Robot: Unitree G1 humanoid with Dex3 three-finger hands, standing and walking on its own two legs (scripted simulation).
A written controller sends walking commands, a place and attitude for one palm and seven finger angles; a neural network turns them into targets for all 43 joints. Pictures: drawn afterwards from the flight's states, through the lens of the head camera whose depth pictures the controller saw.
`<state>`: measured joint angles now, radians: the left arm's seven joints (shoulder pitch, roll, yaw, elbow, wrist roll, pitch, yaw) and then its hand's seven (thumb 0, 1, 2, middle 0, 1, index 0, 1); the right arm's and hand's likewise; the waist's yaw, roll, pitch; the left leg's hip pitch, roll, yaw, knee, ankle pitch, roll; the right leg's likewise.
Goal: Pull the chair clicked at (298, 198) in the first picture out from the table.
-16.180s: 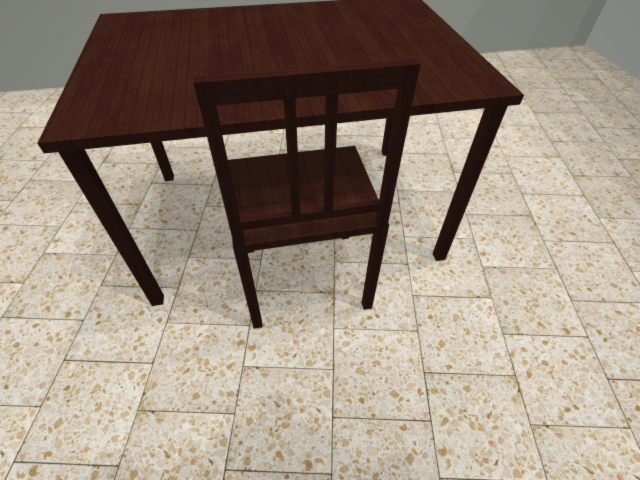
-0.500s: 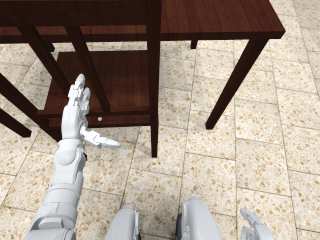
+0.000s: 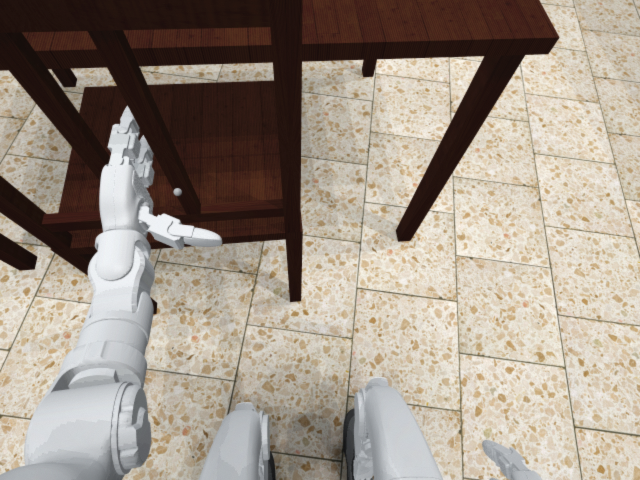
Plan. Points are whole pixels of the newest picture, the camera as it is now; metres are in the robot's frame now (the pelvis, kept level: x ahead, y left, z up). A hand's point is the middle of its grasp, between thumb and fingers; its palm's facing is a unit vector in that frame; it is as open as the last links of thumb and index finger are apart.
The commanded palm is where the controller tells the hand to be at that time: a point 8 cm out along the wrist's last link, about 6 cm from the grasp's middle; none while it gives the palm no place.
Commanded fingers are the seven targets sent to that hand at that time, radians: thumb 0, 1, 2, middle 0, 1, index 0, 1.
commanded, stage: push the fingers through the gap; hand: left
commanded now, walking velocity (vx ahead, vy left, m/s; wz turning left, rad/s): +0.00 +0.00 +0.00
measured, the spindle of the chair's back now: (88, 147) +0.51 +0.26 +0.05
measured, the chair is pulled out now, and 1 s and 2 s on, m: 0.00 0.00 0.02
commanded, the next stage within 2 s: hook a spindle and tug to test in 0.56 s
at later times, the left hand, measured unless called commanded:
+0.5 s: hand (177, 176) +0.49 +0.16 +0.02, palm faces +0.05 -1.00 -0.02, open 16.9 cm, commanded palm +0.45 +0.20 +0.03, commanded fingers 0.00 -0.50 0.30 -0.06 -0.08 -0.06 -0.08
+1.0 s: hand (189, 177) +0.48 +0.14 +0.02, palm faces +0.05 -1.00 -0.03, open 15.6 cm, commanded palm +0.45 +0.20 +0.03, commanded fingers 0.00 -0.33 0.37 -0.38 -1.07 -0.38 -1.07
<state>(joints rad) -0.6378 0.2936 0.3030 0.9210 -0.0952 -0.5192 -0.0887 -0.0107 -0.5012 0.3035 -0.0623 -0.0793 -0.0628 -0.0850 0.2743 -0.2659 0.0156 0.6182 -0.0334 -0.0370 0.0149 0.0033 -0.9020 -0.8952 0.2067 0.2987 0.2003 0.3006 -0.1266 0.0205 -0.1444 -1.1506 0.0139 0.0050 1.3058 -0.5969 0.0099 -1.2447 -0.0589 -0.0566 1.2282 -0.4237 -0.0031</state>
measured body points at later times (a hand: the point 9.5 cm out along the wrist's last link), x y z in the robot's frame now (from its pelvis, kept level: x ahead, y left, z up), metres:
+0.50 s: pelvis +0.01 +0.01 +0.00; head +0.16 +0.02 +0.42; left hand +0.48 +0.21 +0.03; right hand +0.05 -0.25 -0.12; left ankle +0.01 +0.11 -0.62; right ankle +0.08 -0.13 -0.62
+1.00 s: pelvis +0.01 +0.01 +0.00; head +0.16 +0.01 +0.42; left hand +0.48 +0.20 +0.03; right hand +0.08 -0.26 -0.12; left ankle +0.01 +0.11 -0.62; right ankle +0.08 -0.13 -0.62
